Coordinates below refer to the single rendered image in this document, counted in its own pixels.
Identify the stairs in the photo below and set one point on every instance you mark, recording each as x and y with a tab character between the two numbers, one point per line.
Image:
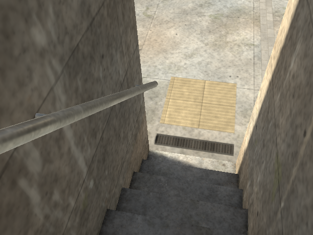
176	194

